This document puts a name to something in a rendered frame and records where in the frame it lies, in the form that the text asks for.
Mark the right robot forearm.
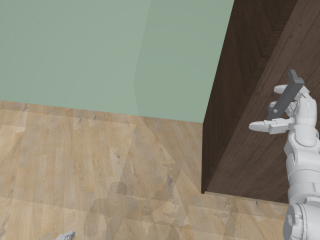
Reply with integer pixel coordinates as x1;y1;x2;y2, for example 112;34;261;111
284;124;320;208

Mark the right robot hand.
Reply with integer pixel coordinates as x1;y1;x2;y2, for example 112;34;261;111
248;84;317;134

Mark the handle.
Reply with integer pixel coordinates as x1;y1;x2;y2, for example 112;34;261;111
267;69;305;121

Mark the right robot upper arm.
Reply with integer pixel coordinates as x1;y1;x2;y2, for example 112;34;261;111
282;203;320;240

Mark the left robot hand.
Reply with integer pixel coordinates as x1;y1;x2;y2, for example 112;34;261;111
55;230;75;240

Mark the wardrobe door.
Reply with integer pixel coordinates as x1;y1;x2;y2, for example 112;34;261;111
207;0;320;204

